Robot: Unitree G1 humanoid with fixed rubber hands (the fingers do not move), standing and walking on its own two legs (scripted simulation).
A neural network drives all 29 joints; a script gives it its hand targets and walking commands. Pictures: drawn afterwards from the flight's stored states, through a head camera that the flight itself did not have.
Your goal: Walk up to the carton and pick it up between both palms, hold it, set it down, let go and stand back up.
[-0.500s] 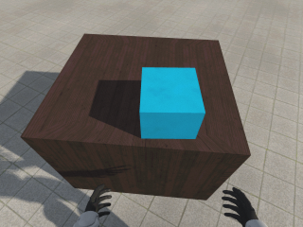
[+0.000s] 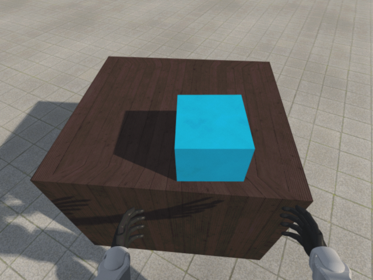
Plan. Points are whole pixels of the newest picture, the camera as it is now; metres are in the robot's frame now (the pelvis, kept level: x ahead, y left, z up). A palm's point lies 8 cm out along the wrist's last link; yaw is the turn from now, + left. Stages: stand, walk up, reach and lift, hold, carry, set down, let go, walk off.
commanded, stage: reach and lift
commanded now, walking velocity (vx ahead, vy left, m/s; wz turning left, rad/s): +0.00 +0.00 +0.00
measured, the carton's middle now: (209, 137) +0.54 -0.04 -0.05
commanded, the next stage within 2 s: none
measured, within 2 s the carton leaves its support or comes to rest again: neither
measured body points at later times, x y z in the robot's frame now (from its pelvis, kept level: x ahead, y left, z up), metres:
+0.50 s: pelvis -0.02 -0.01 -0.01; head +0.00 -0.01 +0.44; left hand +0.30 +0.18 -0.02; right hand +0.31 -0.26 -0.01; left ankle -0.01 +0.11 -0.74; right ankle +0.00 -0.10 -0.74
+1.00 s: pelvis +0.00 -0.01 +0.00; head +0.05 -0.01 +0.44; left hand +0.37 +0.17 +0.01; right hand +0.38 -0.24 +0.01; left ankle -0.01 +0.11 -0.74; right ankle +0.00 -0.10 -0.74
